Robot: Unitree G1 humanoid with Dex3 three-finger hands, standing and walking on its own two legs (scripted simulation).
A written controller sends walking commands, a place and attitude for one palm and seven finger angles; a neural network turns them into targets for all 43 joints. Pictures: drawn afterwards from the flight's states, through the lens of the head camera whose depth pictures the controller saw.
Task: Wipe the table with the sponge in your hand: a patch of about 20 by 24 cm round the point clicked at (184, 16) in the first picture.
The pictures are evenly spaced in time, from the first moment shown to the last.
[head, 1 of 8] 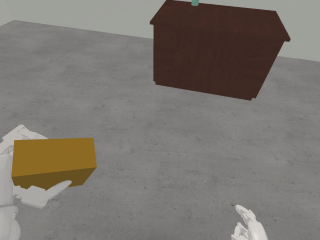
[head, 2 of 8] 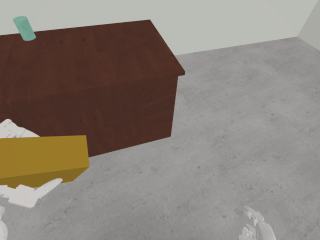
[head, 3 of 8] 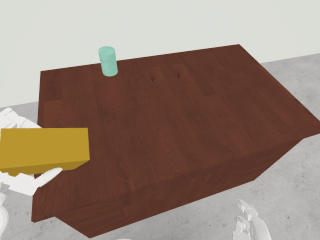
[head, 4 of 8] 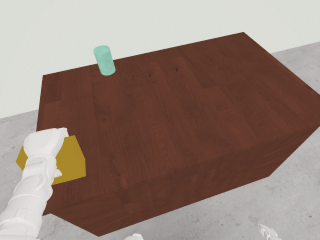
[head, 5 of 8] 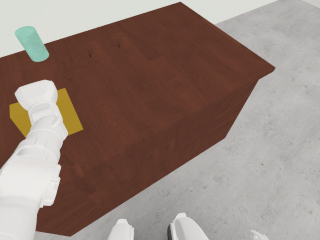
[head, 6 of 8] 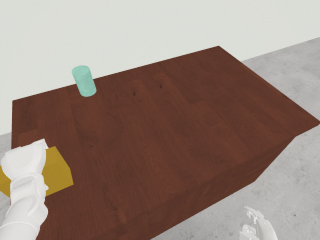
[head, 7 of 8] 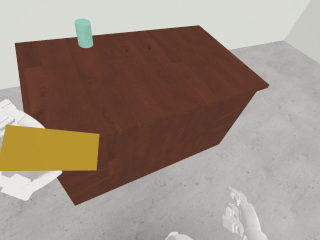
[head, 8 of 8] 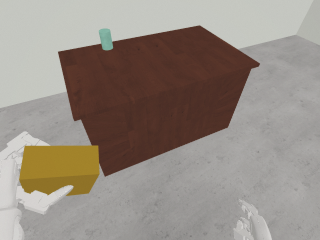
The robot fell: no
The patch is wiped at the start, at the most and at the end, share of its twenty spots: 0.00 0.75 0.75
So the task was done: no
